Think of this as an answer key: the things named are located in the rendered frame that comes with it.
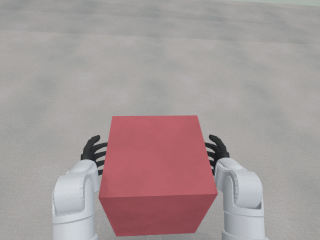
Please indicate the robot right hand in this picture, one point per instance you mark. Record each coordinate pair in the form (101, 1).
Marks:
(219, 149)

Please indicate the robot right forearm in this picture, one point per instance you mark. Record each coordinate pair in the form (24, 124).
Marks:
(242, 201)

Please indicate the robot left forearm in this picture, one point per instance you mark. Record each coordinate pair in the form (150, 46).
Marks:
(73, 205)

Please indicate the carton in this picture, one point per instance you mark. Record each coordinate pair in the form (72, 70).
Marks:
(157, 178)

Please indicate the robot left hand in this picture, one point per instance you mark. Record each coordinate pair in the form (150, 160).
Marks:
(90, 149)

